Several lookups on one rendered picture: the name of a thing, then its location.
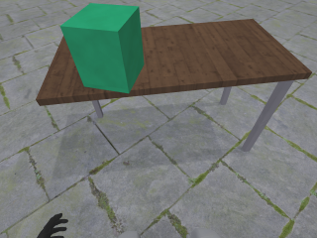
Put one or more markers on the left robot hand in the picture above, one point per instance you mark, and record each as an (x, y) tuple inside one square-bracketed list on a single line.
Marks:
[(49, 227)]

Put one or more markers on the table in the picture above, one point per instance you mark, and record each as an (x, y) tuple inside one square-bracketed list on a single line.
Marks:
[(189, 57)]

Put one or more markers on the robot right thigh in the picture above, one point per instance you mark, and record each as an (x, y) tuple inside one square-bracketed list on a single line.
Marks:
[(202, 233)]

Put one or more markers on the carton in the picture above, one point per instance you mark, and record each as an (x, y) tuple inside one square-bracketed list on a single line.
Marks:
[(105, 42)]

